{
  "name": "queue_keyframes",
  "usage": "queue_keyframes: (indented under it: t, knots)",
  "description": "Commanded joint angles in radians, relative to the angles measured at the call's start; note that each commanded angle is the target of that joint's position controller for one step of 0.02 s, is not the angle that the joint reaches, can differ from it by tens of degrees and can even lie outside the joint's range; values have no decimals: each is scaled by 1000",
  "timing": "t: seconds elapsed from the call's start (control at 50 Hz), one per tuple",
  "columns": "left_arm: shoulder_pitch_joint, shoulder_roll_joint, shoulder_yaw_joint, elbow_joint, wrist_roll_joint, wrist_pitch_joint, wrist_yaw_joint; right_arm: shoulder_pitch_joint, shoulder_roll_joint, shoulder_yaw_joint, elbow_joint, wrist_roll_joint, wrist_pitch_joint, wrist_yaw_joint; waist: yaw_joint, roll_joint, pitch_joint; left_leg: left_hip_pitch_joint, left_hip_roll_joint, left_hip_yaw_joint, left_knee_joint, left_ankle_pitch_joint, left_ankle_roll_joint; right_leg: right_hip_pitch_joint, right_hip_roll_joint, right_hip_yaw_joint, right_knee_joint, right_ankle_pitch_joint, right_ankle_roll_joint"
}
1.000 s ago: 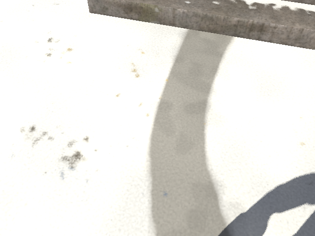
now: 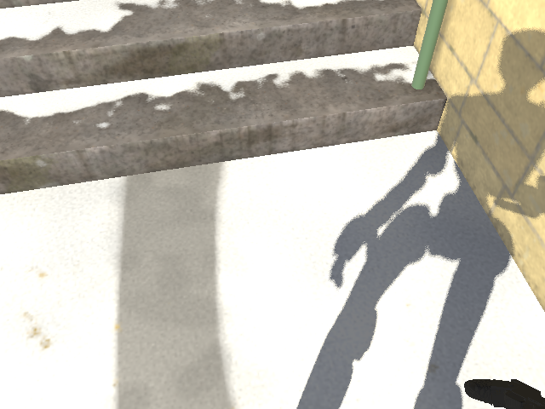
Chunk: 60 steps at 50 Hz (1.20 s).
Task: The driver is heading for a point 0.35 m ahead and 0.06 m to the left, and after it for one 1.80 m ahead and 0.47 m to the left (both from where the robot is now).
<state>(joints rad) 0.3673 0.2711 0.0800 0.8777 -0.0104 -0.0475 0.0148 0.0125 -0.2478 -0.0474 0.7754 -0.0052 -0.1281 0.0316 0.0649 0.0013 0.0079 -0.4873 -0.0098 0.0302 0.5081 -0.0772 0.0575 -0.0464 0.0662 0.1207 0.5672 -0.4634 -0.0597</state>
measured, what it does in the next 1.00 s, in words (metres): walks ahead, turning left: right foot, then left foot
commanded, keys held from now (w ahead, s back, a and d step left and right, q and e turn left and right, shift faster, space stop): w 0.22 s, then q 0.72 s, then no key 0.06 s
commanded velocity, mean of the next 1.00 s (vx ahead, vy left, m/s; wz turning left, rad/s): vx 0.22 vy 0.00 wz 0.30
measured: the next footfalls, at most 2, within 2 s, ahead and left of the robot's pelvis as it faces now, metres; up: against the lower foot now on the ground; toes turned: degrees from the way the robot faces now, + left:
right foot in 0.46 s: +0.42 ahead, -0.11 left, +0.00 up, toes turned +6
left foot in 0.86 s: +0.31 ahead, +0.13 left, +0.00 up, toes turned +22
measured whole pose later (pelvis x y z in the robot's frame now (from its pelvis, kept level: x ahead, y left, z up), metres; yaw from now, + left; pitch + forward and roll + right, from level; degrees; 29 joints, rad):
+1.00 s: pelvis +0.28 +0.03 +0.02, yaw +23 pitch +2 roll -3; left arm 0.08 0.31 0.10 0.82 0.01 0.02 0.05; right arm 0.25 -0.28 -0.07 0.71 -0.01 0.02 -0.02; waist -0.02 -0.03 0.02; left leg -0.34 0.00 -0.03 0.54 -0.23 0.05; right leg -0.59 -0.01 0.00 1.07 -0.40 0.04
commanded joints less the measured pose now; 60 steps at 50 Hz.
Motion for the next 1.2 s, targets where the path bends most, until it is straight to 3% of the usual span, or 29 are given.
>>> queue_keyframes:
  t: [0.02,0.04,0.06,0.08,0.1,0.14,0.2,0.26,0.36,0.4,0.44,0.46,0.48,0.5,0.52,0.56,0.6,0.68,0.74,0.82,0.84,0.86,0.88,0.9,0.92,0.96,1.04,1.12,1.2]
  knots:
    - [90,45,-9,-68,-11,-38,-9,415,-224,-72,56,8,5,-3,-163,304,-417,909,412,-765,-175,-188,299,-625,32,21,716,-94,18]
    - [6,131,10,-85,-28,-49,-14,346,-162,-52,41,25,11,-6,-173,185,-252,800,379,-699,-212,-353,247,-737,-37,51,791,-56,8]
    - [-88,135,9,-111,-31,-53,-15,266,-134,-42,21,17,20,-10,-156,96,-135,643,342,-564,-237,-342,208,-746,-92,6,772,38,1]
    - [-132,120,9,-122,-15,-52,-12,209,-116,-32,16,4,22,-7,-124,37,-45,486,302,-469,-275,-251,194,-717,-131,-20,702,105,3]
    - [-124,114,15,-121,-2,-45,-9,180,-96,-24,12,-5,18,-6,-90,47,-24,400,269,-407,-298,-167,179,-660,-165,-18,636,150,4]
    - [-81,78,11,-110,-1,-32,-6,177,-95,-21,22,-4,13,-3,-59,80,-26,326,230,-322,-336,-57,177,-593,-187,-33,567,180,15]
    - [-144,59,4,-135,8,-25,-1,213,-140,-32,45,3,11,-14,-63,65,-11,318,224,-234,-369,99,189,-643,-203,-57,429,283,49]
    - [-243,34,-6,-164,19,-33,-4,248,-151,-33,64,9,25,-26,-83,50,5,298,171,-134,-341,344,153,-586,-172,-87,203,442,69]
    - [-373,37,-11,-201,11,-44,-19,342,-173,-38,101,26,61,-42,-125,86,-17,361,153,-138,-215,414,114,-472,-73,-94,-23,560,74]
    - [-364,73,0,-206,16,-49,-23,330,-180,-44,92,30,75,-50,-103,102,-33,404,173,-202,-134,378,96,-439,-66,-67,-84,507,56]
    - [-244,116,17,-169,27,-58,-18,280,-175,-46,67,32,82,-57,-35,97,-88,385,133,-217,6,358,51,-262,-71,-76,-182,600,18]
    - [-144,176,30,-156,46,-63,-8,275,-133,-33,36,17,78,-56,-8,25,-203,262,65,-187,191,196,9,-18,-193,3,-120,925,-36]
    - [-88,223,37,-161,59,-46,5,408,-41,-9,36,2,69,-49,-42,-214,-340,-48,-59,-107,517,-454,-61,326,-475,229,-22,1345,-185]
    - [-73,180,27,-176,32,-26,1,483,-98,-9,39,23,68,-44,-27,-286,-499,-129,-45,-141,708,-702,-78,379,-567,368,-42,1197,-274]
    - [-117,133,16,-190,22,-10,3,420,-173,-35,36,39,83,-47,-17,-177,-416,-187,4,-140,782,-620,-96,279,-502,308,-100,961,-246]
    - [-226,85,-2,-188,18,9,15,325,-160,-45,14,32,128,-64,-51,-109,-214,-213,63,-93,762,-494,-129,21,-407,163,-192,637,-190]
    - [-306,104,4,-184,39,17,16,343,-126,-45,1,25,170,-77,-98,-157,-122,-78,76,-60,708,-411,-139,-230,-354,54,-290,456,-172]
    - [-351,122,15,-172,34,10,24,316,-97,-41,-38,14,181,-72,-111,-140,-124,23,92,-32,517,-302,-115,-289,-358,-68,-320,469,-181]
    - [-350,147,23,-158,23,21,30,270,-111,-40,-66,14,180,-53,-100,-143,-145,95,93,-13,380,-242,-92,-260,-383,-103,-316,456,-173]
    - [-337,164,30,-130,-7,43,27,290,-129,-55,-74,9,187,-31,-122,-126,-132,223,51,45,136,-174,-30,-234,-384,-153,-228,324,-98]
    - [-309,140,26,-115,-12,50,26,317,-145,-65,-63,2,187,-32,-124,-87,-116,282,28,36,58,-147,2,-271,-348,-185,-151,235,-46]
    - [-259,96,19,-98,-4,59,20,334,-211,-84,-69,-4,186,-43,-108,99,-60,327,133,-157,-112,-21,65,-385,-254,-279,64,106,44]
    - [-273,71,12,-143,28,58,19,300,-328,-101,-115,-5,188,-58,-73,370,-2,368,371,-530,-197,138,223,-668,-85,-312,336,-180,138]
    - [-394,112,25,-173,32,52,26,324,-310,-94,-126,-42,162,-50,-148,266,-44,291,385,-575,-238,86,288,-679,-64,-120,518,-195,117]
    - [-388,117,30,-174,13,53,29,279,-289,-88,-130,-43,138,-48,-111,208,-46,290,333,-495,-234,32,244,-690,-80,-76,567,-100,94]
    - [-314,137,43,-125,21,59,44,163,-219,-70,-155,-2,125,-55,-59,140,-66,298,262,-377,-202,4,142,-679,-105,-60,563,55,87]
    - [-281,107,36,-109,11,55,36,173,-155,-41,-156,-5,124,-70,-52,120,-123,326,216,-287,-175,160,141,-586,-92,-70,541,161,110]
    - [-311,74,12,-113,9,52,23,183,-164,-43,-145,-6,131,-73,-82,145,-109,348,209,-287,-169,100,152,-487,-105,-73,283,158,128]
    - [-292,97,10,-105,1,48,9,173,-167,-39,-130,-8,139,-56,-97,150,-76,292,217,-327,-151,93,176,-349,-94,-100,123,104,120]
